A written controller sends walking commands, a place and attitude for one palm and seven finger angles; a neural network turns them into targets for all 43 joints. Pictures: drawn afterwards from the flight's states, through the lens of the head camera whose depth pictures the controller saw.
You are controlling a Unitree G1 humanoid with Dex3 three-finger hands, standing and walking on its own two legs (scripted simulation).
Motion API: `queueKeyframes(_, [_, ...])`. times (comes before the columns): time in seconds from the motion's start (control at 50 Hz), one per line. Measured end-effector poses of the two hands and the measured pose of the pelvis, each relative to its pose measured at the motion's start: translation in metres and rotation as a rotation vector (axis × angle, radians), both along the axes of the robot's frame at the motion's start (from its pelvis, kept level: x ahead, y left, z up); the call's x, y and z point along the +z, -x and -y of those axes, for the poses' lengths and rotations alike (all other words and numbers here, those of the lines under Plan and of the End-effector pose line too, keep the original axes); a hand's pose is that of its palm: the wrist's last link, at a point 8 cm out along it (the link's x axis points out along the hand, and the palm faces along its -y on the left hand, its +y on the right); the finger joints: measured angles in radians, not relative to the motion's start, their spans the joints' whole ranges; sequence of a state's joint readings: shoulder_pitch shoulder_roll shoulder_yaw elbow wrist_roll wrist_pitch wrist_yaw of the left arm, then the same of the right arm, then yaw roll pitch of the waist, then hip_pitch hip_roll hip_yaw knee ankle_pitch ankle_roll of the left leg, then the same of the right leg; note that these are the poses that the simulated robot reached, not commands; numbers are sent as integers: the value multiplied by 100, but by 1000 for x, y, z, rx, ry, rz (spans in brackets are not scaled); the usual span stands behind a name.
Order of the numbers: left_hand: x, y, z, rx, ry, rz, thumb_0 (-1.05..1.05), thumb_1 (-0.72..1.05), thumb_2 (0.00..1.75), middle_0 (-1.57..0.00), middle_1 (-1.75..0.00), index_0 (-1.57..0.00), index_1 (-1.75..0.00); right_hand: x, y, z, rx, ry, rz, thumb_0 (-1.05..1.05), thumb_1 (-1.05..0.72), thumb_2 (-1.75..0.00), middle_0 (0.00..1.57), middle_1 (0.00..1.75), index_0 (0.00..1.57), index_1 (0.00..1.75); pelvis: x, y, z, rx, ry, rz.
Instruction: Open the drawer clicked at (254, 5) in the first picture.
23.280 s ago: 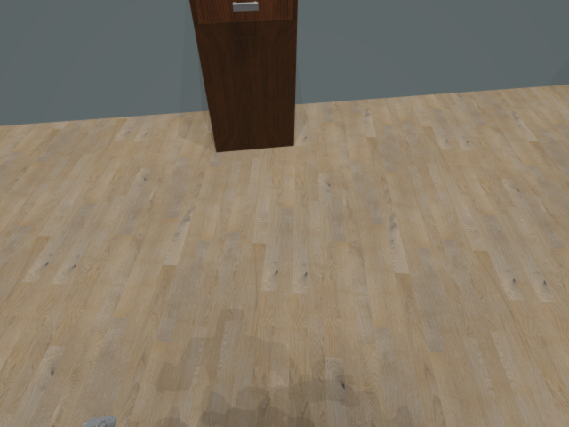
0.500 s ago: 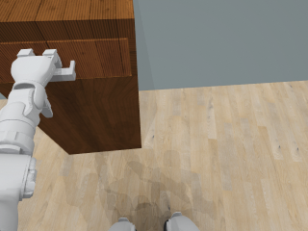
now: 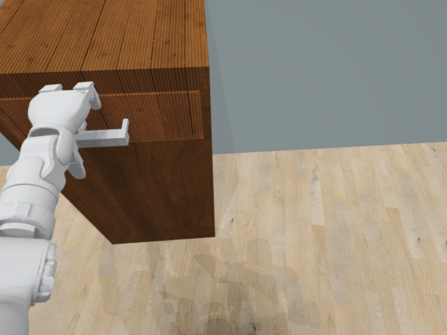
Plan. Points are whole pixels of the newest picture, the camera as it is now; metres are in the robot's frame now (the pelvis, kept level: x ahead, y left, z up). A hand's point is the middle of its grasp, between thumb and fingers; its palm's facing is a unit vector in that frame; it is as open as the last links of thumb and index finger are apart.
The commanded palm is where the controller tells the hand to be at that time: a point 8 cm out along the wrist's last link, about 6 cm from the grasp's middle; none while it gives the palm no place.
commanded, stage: lift the fingers back up to retry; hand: left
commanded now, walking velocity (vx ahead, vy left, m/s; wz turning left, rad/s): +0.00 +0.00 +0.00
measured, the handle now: (102, 131) +0.52 +0.25 +0.03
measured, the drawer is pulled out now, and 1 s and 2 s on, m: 0.00 0.00 0.00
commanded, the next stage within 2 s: re-aim the fingers above the handle in 0.14 s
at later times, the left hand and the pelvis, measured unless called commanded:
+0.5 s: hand (75, 133) +0.47 +0.27 +0.08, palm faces -0.05 +0.00 -1.00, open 13.8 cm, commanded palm +0.45 +0.27 +0.14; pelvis +0.00 -0.01 +0.00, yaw +0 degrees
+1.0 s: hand (76, 134) +0.46 +0.26 +0.08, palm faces -0.04 -0.01 -1.00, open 13.8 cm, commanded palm +0.44 +0.26 +0.14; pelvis -0.01 +0.00 +0.00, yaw +0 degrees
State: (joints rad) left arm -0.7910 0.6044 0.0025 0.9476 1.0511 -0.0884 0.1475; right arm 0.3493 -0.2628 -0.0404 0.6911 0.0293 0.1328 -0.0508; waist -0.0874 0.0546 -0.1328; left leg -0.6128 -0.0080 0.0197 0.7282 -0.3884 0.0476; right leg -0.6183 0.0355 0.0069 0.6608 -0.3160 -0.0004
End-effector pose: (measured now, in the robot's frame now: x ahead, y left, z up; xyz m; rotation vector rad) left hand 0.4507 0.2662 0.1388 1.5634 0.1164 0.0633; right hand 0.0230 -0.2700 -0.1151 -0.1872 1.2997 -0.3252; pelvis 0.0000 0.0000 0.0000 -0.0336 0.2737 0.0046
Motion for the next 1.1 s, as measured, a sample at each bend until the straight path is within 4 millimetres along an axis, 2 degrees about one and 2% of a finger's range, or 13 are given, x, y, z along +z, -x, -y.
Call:
queueKeyframes(0.08, [5, 1, 3, -14, 8, -15, 0, -49, 31, -32, -120, -32, -120, 2, -12, -1, 15, -7, 20, 0, -91, -90, 20, 30, 20, 30, 2, -2, 0, 1, -3, 11])
queueKeyframes(0.26, [-6, 6, 8, -50, 6, -28, 0, -49, 31, -32, -120, -32, -120, 2, -25, 4, 41, -1, 42, 0, -91, -90, 20, 30, 20, 30, 1, -1, 3, 4, -8, 10])
queueKeyframes(0.44, [-3, 3, -2, 9, -9, -7, 0, -49, 31, -32, -120, -32, -120, 2, -13, 11, 29, 7, 12, 0, -91, -90, 20, 30, 20, 30, 0, 1, 7, 3, -7, -1])
queueKeyframes(0.72, [-4, 3, 3, -34, 15, -13, 0, -49, 31, -32, -120, -32, -120, 4, 10, 13, -11, 22, -19, 0, -91, -90, 20, 30, 20, 30, 1, 3, 7, -11, -8, 1])
queueKeyframes(0.88, [-5, 8, -8, 2, -8, -23, 0, -49, 31, -32, -120, -32, -120, 2, 12, 9, -6, 15, -17, 0, -91, -90, 20, 30, 20, 30, 0, 7, 4, -6, -6, 1])
queueKeyframes(1.1, [3, 8, 9, -47, 10, 21, 0, -49, 31, -32, -120, -32, -120, 2, 6, 3, 6, 4, 15, 0, -91, -90, 20, 30, 20, 30, 0, 8, 0, -5, -5, 11])
